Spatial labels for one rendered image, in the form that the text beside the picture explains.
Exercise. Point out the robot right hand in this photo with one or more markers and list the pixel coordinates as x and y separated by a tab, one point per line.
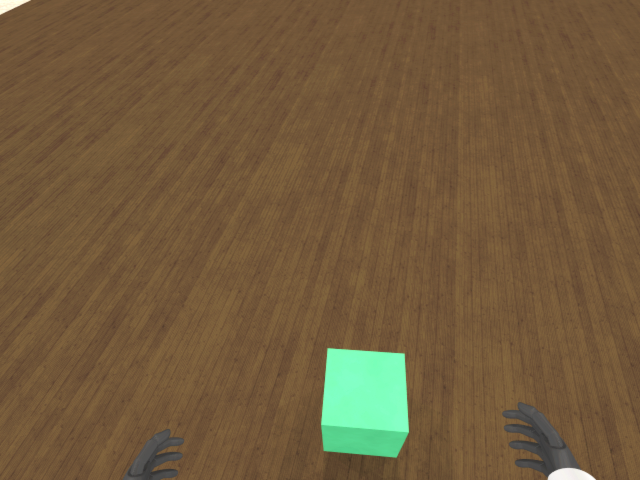
550	447

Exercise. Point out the carton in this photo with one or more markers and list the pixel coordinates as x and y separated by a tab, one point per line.
365	403

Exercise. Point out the robot left hand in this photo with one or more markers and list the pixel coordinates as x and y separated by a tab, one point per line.
147	460

